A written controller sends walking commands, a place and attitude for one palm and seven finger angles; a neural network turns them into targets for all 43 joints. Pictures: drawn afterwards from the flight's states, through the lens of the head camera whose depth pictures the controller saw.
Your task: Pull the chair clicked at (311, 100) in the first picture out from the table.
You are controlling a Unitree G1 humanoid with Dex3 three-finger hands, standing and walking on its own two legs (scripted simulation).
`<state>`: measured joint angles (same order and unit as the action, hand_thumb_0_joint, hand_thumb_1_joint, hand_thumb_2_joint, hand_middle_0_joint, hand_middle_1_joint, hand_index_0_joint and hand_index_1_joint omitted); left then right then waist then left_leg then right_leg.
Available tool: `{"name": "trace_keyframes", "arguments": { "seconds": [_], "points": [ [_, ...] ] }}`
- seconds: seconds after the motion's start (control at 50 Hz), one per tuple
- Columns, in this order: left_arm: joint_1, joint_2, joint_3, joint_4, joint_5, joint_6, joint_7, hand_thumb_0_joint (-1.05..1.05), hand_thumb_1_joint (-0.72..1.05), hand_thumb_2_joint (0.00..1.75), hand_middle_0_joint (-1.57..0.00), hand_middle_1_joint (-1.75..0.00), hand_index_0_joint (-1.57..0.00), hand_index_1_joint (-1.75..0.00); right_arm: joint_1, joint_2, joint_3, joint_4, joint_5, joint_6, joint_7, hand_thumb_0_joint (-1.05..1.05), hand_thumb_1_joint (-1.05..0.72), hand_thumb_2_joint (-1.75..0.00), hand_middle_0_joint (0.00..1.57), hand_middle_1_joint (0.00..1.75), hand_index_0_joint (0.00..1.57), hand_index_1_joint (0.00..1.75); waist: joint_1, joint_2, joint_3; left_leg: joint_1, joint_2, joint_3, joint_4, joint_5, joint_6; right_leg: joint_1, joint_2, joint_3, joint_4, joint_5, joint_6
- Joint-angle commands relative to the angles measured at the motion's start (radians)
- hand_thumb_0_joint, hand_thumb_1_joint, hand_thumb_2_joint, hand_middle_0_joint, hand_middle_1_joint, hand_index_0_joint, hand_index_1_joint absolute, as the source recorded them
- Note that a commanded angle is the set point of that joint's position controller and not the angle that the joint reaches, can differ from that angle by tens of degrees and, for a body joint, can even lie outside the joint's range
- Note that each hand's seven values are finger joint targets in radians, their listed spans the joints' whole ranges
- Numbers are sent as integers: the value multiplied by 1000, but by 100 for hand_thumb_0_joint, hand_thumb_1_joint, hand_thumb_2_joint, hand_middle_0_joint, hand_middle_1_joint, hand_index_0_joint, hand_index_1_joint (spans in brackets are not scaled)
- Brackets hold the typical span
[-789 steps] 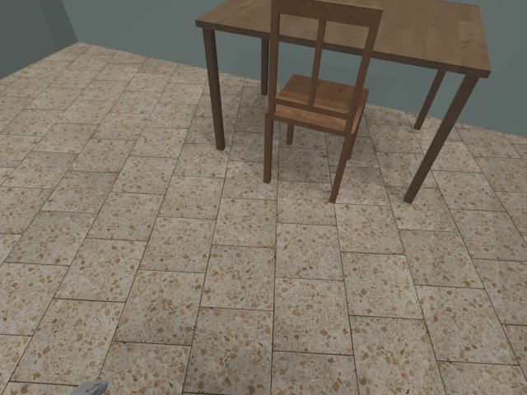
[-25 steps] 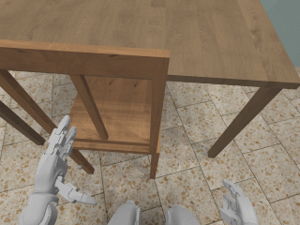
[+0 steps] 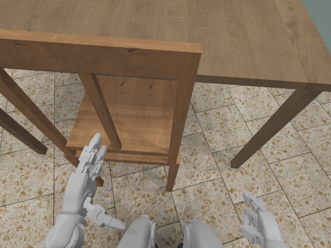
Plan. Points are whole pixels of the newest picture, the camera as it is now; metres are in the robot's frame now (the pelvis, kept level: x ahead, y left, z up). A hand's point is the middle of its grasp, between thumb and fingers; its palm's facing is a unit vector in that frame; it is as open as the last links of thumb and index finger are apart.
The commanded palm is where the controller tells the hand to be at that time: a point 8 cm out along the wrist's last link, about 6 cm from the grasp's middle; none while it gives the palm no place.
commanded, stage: aim the fingers beside a spindle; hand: left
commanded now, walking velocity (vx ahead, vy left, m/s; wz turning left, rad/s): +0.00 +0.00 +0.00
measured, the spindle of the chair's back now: (105, 119) +0.40 +0.17 +0.04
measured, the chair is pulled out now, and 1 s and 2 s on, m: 0.00 0.00 0.00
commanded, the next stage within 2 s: none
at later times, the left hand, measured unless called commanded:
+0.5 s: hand (95, 179) +0.25 +0.16 +0.06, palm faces +0.01 -1.00 -0.06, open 16.9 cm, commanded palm +0.23 +0.20 +0.03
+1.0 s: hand (116, 194) +0.24 +0.13 -0.01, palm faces -0.08 -1.00 +0.04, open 17.0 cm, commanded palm +0.23 +0.20 +0.04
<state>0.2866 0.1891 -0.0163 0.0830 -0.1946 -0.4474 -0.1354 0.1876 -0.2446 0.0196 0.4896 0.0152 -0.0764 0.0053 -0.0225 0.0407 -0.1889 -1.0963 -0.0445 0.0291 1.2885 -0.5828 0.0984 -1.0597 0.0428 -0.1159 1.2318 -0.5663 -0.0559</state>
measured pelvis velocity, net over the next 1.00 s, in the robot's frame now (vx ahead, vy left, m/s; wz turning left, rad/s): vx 0.00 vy -0.01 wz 0.00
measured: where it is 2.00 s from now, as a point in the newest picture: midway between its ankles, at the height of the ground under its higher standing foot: outside the picture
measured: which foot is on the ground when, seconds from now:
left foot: down 0.00-1.00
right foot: down 0.00-1.00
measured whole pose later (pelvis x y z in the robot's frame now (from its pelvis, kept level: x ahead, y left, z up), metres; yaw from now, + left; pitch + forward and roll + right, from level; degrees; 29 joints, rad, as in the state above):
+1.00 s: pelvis +0.00 -0.01 +0.00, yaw +0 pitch +23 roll -3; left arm 0.29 0.19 -0.03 0.12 -0.18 -0.38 -0.13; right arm 0.19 -0.23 0.03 0.48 0.03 -0.05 -0.02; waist -0.03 0.02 -0.19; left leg -1.10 -0.04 0.03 1.29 -0.59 0.09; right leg -1.07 0.05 -0.12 1.24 -0.57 -0.07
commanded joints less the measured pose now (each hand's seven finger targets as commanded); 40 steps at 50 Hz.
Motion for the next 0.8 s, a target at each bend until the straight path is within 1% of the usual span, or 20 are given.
{"name": "trace_keyframes", "arguments": {
  "seconds": [0.0, 0.06, 0.12, 0.14, 0.2, 0.26, 0.28, 0.32, 0.36, 0.4, 0.42, 0.48, 0.52, 0.54, 0.6, 0.62, 0.68, 0.7, 0.74, 0.78],
  "points": [
    [-88, 186, 147, -383, 5, -144, 75, 0, -50, 30, -6, -8, -6, -8, -4, -132, -60, -142, -5, -44, -9, 0, -90, -90, 20, 30, 20, 30, 18, 58, -366, 317, 52, -149, -203, 425, -94, 185, -13, 83, -123, 274, 11],
    [-17, 111, 114, -283, 20, -136, 97, 0, -50, 30, -6, -8, -6, -8, -9, -121, -58, -134, -4, -31, 1, 0, -90, -90, 20, 30, 20, 30, 6, 34, -299, 306, 57, -155, -208, 413, -103, 149, -10, 70, -122, 258, 15],
    [40, 24, 39, -112, 17, -69, 49, 0, -50, 30, -6, -8, -6, -8, -12, -135, -58, -131, 5, -15, 8, 0, -90, -90, 20, 30, 20, 30, -28, -44, -226, 224, 55, -152, -202, 339, -91, 131, -10, 61, -137, 226, 21],
    [32, 22, 31, -89, 12, -50, 25, 0, -50, 30, -6, -8, -6, -8, -11, -145, -60, -136, 11, -9, 6, 0, -90, -90, 20, 30, 20, 30, -32, -75, -216, 201, 54, -153, -202, 306, -88, 136, -10, 63, -141, 215, 22],
    [-10, 7, -17, -128, -4, -23, -30, 0, -50, 30, -6, -8, -6, -8, -18, -150, -63, -162, 22, -12, -6, 0, -90, -90, 20, 30, 20, 30, -38, -77, -231, 193, 49, -152, -200, 268, -76, 145, -15, 71, -151, 195, 22],
    [-95, 70, 8, -353, -9, -79, -7, 0, -50, 30, -6, -8, -6, -8, -9, -139, -64, -174, 13, -27, -17, 0, -90, -90, 20, 30, 20, 30, -10, 43, -350, 321, 56, -170, -208, 369, -94, 148, -19, 71, -134, 223, 16],
    [-83, 128, 61, -432, -5, -108, 22, 0, -50, 30, -6, -8, -6, -8, -3, -136, -66, -170, 9, -32, -19, 0, -90, -90, 20, 30, 20, 30, 15, 79, -392, 379, 62, -178, -217, 438, -111, 152, -18, 71, -123, 242, 10],
    [-44, 173, 112, -508, 8, -143, 84, 0, -50, 30, -6, -8, -6, -8, 7, -123, -63, -157, -1, -32, -18, 0, -90, -90, 20, 30, 20, 30, 34, 122, -419, 447, 70, -189, -230, 526, -138, 127, -13, 66, -109, 258, 8],
    [-17, 133, 94, -454, 27, -158, 130, 0, -50, 30, -6, -8, -6, -8, 2, -113, -59, -140, -5, -28, -7, 0, -90, -90, 20, 30, 20, 30, 20, 127, -353, 455, 81, -215, -239, 539, -152, 79, -12, 60, -103, 241, 12],
    [55, 105, 96, -287, 49, -123, 141, 0, -50, 30, -6, -8, -6, -8, -4, -117, -59, -130, -7, -10, 4, 0, -90, -90, 20, 30, 20, 30, 4, 57, -272, 356, 74, -197, -230, 482, -135, 89, -7, 53, -114, 224, 12],
    [69, 35, 33, -190, 58, -96, 125, 0, -50, 30, -6, -8, -6, -8, -12, -119, -54, -131, -5, -2, 11, 0, -90, -90, 20, 30, 20, 30, -20, 18, -218, 296, 69, -182, -217, 422, -123, 84, -8, 49, -121, 211, 16],
    [38, -30, -37, -21, 47, -12, 43, 0, -50, 30, -6, -8, -6, -8, -29, -150, -59, -149, 18, 13, 12, 0, -90, -90, 20, 30, 20, 30, -51, -109, -143, 171, 54, -169, -215, 216, -93, 87, -9, 52, -149, 141, 20],
    [7, -10, -27, -50, 26, 2, -5, 0, -50, 30, -6, -8, -6, -8, -24, -156, -63, -168, 30, 10, 0, 0, -90, -90, 20, 30, 20, 30, -39, -119, -193, 166, 46, -156, -215, 198, -78, 138, -13, 66, -161, 141, 19],
    [-36, -10, -44, -120, 18, -7, -18, 0, -50, 30, -6, -8, -6, -8, -24, -152, -64, -178, 27, 5, -6, 0, -90, -90, 20, 30, 20, 30, -36, -78, -238, 192, 45, -156, -210, 222, -77, 147, -16, 71, -155, 159, 19],
    [-89, 148, 69, -456, 0, -98, 34, 0, -50, 30, -6, -8, -6, -8, -9, -136, -65, -185, 10, -15, -21, 0, -90, -90, 20, 30, 20, 30, 23, 85, -421, 359, 54, -166, -216, 411, -109, 180, -16, 76, -120, 240, 8],
    [-69, 167, 88, -566, -1, -133, 64, 0, -50, 30, -6, -8, -6, -8, 0, -121, -62, -181, 7, -21, -21, 0, -90, -90, 20, 30, 20, 30, 49, 139, -481, 449, 58, -171, -234, 500, -130, 181, -15, 78, -120, 267, 3],
    [32, 143, 91, -556, 12, -186, 148, 0, -50, 30, -6, -8, -6, -8, 10, -96, -54, -140, 0, -29, -9, 0, -90, -90, 20, 30, 20, 30, 37, 166, -401, 503, 75, -193, -248, 621, -160, 123, -11, 67, -117, 280, 7],
    [56, 148, 109, -469, 31, -172, 163, 0, -50, 30, -6, -8, -6, -8, 8, -99, -58, -129, -4, -20, -4, 0, -90, -90, 20, 30, 20, 30, 19, 116, -354, 446, 75, -190, -238, 605, -149, 123, -6, 63, -122, 279, 8],
    [79, 48, 39, -196, 66, -119, 148, 0, -50, 30, -6, -8, -6, -8, -8, -112, -54, -114, -3, -3, 10, 0, -90, -90, 20, 30, 20, 30, -41, -9, -184, 278, 68, -169, -205, 420, -117, 92, -5, 54, -133, 235, 18],
    [86, -28, -27, 14, 66, -38, 81, 0, -50, 30, -6, -8, -6, -8, -29, -135, -54, -125, 9, 10, 15, 0, -90, -90, 20, 30, 20, 30, -68, -130, -74, 124, 49, -145, -193, 200, -86, 78, -6, 58, -164, 142, 23]
  ]
}}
